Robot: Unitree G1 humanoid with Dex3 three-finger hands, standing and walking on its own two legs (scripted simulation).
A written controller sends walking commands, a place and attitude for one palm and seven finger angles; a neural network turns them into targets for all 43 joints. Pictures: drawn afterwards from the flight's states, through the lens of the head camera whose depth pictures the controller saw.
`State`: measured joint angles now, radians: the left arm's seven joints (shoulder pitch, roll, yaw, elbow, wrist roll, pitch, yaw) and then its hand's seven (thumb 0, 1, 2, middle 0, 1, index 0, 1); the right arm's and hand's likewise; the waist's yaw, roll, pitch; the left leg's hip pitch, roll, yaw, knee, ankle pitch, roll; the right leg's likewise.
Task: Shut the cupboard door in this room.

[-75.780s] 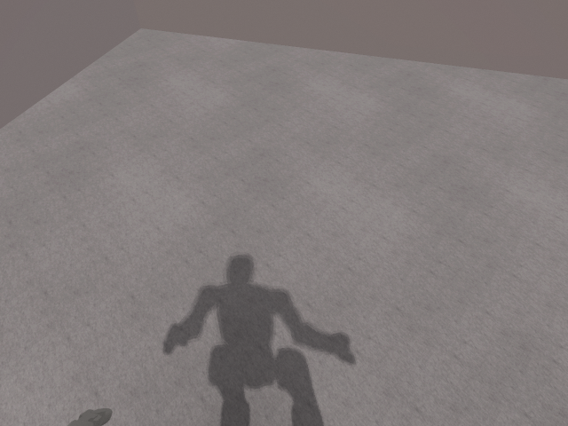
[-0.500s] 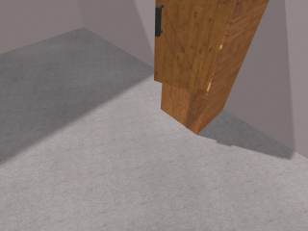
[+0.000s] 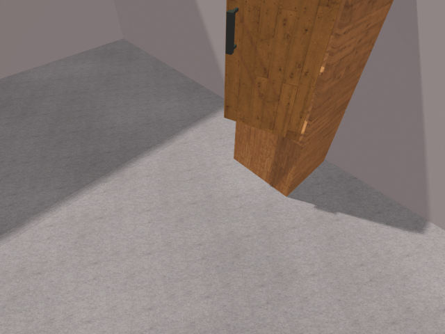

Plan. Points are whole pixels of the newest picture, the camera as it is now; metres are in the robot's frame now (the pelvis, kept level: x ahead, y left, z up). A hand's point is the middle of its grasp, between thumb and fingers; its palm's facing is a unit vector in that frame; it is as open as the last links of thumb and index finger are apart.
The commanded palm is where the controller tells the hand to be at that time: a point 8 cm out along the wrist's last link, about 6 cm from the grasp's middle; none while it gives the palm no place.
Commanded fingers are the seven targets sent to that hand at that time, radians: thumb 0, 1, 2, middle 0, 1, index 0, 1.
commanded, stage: walk to a spot facing it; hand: left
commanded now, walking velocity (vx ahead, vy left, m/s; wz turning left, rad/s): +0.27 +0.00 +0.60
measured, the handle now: (232, 31) +1.07 +0.01 +0.08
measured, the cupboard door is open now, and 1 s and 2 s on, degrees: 19 19 19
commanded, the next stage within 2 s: turn to face it in 0.98 s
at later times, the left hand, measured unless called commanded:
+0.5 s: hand out of the picture +0.10 +0.27 -0.18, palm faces +0.27 -0.94 -0.21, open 7.4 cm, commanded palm none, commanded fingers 0.00 0.90 0.90 -0.20 -0.30 -0.20 -0.30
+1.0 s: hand (117, 283) +0.25 +0.25 -0.16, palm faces +0.57 -0.78 -0.24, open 7.3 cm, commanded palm none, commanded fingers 0.00 0.90 0.90 -0.20 -0.30 -0.20 -0.30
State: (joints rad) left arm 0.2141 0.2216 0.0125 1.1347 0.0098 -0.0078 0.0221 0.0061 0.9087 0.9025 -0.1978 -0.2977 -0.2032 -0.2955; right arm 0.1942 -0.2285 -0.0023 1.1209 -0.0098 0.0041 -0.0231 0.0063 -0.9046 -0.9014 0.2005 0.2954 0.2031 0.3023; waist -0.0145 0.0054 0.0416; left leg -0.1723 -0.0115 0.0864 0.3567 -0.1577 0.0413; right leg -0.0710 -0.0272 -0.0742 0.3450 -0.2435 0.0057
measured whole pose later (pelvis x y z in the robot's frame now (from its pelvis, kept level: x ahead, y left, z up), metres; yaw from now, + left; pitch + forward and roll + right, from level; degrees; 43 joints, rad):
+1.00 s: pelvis +0.30 +0.06 +0.00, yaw +36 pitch +1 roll +1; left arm 0.22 0.16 0.06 0.93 0.02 -0.04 0.03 0.00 0.92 0.90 -0.20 -0.30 -0.21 -0.30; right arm 0.19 -0.25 -0.08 0.96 -0.02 0.04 0.01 0.01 -0.91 -0.90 0.20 0.29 0.20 0.30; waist -0.04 0.02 0.10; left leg -0.56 0.04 0.04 1.14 -0.34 -0.03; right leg -0.23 -0.08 -0.24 0.46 -0.24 -0.03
